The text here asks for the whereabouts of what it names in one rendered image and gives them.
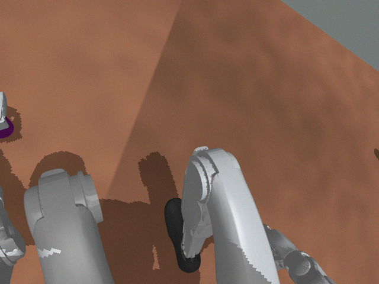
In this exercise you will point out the left robot arm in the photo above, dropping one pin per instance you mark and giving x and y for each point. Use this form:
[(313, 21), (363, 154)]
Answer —
[(12, 245)]

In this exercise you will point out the right robot hand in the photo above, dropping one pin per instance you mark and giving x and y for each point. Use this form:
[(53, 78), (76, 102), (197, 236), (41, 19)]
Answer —
[(280, 246)]

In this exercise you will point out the right robot foot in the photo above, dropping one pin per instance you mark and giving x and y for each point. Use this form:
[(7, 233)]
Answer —
[(174, 223)]

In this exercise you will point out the right robot arm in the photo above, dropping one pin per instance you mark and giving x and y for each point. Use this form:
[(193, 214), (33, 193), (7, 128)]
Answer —
[(303, 269)]

